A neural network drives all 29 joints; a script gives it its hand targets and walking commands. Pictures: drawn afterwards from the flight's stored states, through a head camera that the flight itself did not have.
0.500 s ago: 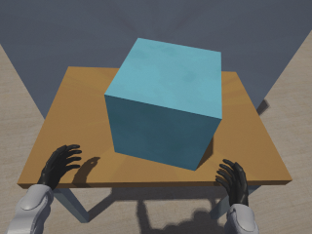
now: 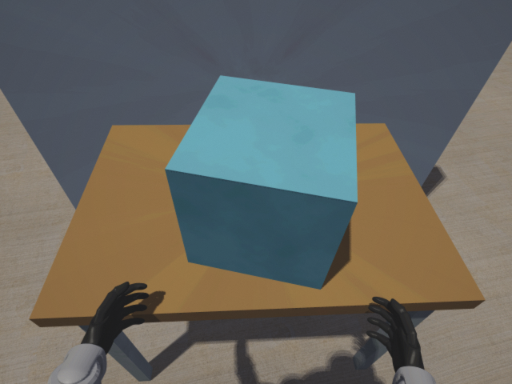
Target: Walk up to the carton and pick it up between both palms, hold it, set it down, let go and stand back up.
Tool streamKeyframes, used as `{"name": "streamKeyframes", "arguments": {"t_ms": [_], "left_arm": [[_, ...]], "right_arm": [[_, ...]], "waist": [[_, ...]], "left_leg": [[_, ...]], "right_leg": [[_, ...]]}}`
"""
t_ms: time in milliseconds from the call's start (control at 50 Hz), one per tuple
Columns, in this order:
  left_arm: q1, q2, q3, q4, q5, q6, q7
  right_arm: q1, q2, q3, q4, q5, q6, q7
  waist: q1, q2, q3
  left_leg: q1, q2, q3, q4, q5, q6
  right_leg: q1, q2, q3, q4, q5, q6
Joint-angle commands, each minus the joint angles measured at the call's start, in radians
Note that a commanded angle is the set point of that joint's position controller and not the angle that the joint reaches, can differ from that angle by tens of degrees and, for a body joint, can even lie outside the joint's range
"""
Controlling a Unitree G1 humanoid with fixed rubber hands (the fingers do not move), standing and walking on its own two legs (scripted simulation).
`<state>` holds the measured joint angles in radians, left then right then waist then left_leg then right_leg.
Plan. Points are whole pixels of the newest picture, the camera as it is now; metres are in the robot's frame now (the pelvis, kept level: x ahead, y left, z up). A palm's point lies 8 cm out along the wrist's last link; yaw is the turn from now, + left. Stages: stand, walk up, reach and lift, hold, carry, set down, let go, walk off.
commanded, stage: set down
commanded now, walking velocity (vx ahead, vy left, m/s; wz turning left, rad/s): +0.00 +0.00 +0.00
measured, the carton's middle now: (269, 180) +0.48 +0.01 +0.02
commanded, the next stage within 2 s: let go in 0.56 s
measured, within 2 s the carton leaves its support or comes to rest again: neither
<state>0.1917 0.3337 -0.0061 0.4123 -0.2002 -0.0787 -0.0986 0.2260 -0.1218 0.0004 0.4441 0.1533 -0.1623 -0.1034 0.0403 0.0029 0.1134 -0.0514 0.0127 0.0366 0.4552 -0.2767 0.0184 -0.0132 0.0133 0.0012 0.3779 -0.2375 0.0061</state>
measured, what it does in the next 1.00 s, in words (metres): stands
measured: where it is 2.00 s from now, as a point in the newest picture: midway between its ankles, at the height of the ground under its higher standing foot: outside the picture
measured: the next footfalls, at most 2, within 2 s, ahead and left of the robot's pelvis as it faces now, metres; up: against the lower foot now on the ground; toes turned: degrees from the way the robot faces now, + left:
none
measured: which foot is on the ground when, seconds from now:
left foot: down 0.00-1.00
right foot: down 0.00-1.00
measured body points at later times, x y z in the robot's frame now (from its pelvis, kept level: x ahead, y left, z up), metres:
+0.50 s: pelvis +0.00 -0.02 +0.00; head -0.02 -0.03 +0.45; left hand +0.19 +0.24 -0.04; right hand +0.17 -0.23 -0.08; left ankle -0.01 +0.10 -0.74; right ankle -0.01 -0.13 -0.74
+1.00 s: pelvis -0.01 -0.03 +0.00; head -0.03 -0.05 +0.45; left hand +0.19 +0.23 -0.04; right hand +0.17 -0.26 -0.09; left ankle -0.01 +0.10 -0.74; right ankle -0.01 -0.13 -0.74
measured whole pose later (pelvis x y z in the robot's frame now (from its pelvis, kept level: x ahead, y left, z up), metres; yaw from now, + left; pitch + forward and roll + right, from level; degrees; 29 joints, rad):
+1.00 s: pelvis -0.01 -0.03 +0.00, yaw +1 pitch -7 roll +0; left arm 0.10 0.24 0.05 0.55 -0.04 0.08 -0.01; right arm 0.17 -0.22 -0.02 0.69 -0.03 -0.11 0.00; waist 0.01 0.05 0.07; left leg -0.05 0.02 0.03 0.39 -0.22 -0.01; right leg -0.05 0.02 -0.02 0.40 -0.23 -0.03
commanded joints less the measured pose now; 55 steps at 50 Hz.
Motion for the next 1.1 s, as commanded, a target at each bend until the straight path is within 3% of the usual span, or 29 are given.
{"name": "streamKeyframes", "arguments": {"t_ms": [0, 20, 120, 300, 440, 480, 540, 760, 880, 1020, 1040, 1080], "left_arm": [[-0.061, 0.122, 0.06, -0.08, 0.034, -0.001, 0.004], [-0.062, 0.119, 0.064, -0.086, 0.04, 0.0, 0.006], [-0.061, 0.101, 0.063, -0.056, 0.067, 0.029, 0.008], [-0.047, 0.042, 0.056, 0.032, 0.129, 0.104, 0.017], [-0.061, -0.004, 0.041, 0.115, 0.153, 0.159, 0.024], [-0.068, -0.024, 0.034, 0.139, 0.167, 0.175, 0.027], [-0.071, -0.044, 0.026, 0.172, 0.17, 0.196, 0.026], [-0.091, -0.094, -0.012, 0.176, 0.168, 0.233, 0.051], [-0.084, -0.092, -0.019, 0.177, 0.164, 0.226, 0.047], [-0.087, -0.089, -0.036, 0.159, 0.156, 0.223, 0.048], [-0.033, 0.082, 0.067, 0.098, 0.206, 0.125, 0.083], [-0.03, 0.098, 0.083, 0.087, 0.215, 0.074, 0.09]], "right_arm": [[-0.051, -0.084, -0.019, -0.086, -0.028, -0.042, 0.01], [-0.054, -0.083, -0.02, -0.093, -0.028, -0.049, 0.014], [-0.05, -0.082, -0.024, -0.052, -0.064, -0.049, 0.019], [-0.058, -0.091, -0.028, 0.042, -0.103, -0.035, 0.039], [-0.097, -0.11, -0.035, 0.075, -0.143, -0.011, 0.058], [-0.108, -0.123, -0.046, 0.097, -0.154, -0.004, 0.065], [-0.123, -0.133, -0.046, 0.108, -0.175, 0.005, 0.071], [-0.156, -0.168, -0.061, 0.123, -0.195, 0.021, 0.104], [-0.139, -0.176, -0.041, 0.129, -0.181, 0.02, 0.104], [-0.126, -0.18, -0.045, 0.126, -0.174, 0.02, 0.105], [-0.008, -0.234, -0.053, 0.2, -0.175, 0.065, 0.099], [-0.011, -0.243, -0.057, 0.187, -0.167, 0.089, 0.1]], "waist": [[-0.006, 0.059, -0.083], [0.003, 0.062, -0.087], [-0.015, 0.023, -0.071], [-0.022, 0.015, -0.031], [-0.029, -0.05, -0.007], [-0.033, -0.045, 0.001], [-0.038, -0.092, 0.012], [-0.042, -0.143, -0.01], [-0.045, -0.145, -0.026], [-0.048, -0.128, -0.02], [-0.01, -0.017, -0.062], [-0.025, -0.039, -0.046]], "left_leg": [[0.074, 0.008, -0.018, -0.076, 0.412, -0.071], [0.078, 0.008, -0.012, -0.079, 0.41, -0.072], [0.077, 0.0, 0.002, -0.094, 0.356, -0.058], [0.074, -0.006, 0.02, -0.116, 0.302, -0.051], [0.053, -0.008, 0.028, -0.131, 0.226, -0.032], [0.056, -0.006, 0.026, -0.134, 0.21, -0.035], [0.049, -0.007, 0.029, -0.134, 0.189, -0.024], [0.024, -0.005, 0.031, -0.129, 0.121, -0.008], [0.028, -0.011, 0.027, -0.117, 0.134, -0.009], [0.007, -0.01, 0.023, -0.115, 0.116, -0.011], [-0.121, 0.07, -0.087, -0.067, 0.241, -0.004], [-0.141, 0.093, -0.105, -0.086, 0.199, 0.004]], "right_leg": [[-0.092, -0.005, 0.005, -0.094, 0.162, -0.051], [-0.096, -0.005, 0.003, -0.096, 0.159, -0.051], [-0.098, -0.012, 0.002, -0.107, 0.169, -0.038], [-0.116, -0.01, -0.01, -0.122, 0.133, -0.035], [-0.135, -0.011, -0.02, -0.13, 0.098, -0.026], [-0.142, -0.005, -0.026, -0.131, 0.078, -0.027], [-0.159, -0.008, -0.026, -0.135, 0.088, -0.017], [-0.183, -0.009, -0.025, -0.124, 0.049, -0.006], [-0.174, -0.021, -0.011, -0.116, 0.123, 0.005], [-0.188, -0.026, -0.008, -0.113, 0.087, 0.001], [-0.169, -0.084, 0.066, -0.038, 0.153, -0.014], [-0.188, -0.103, 0.083, -0.034, 0.13, -0.026]]}}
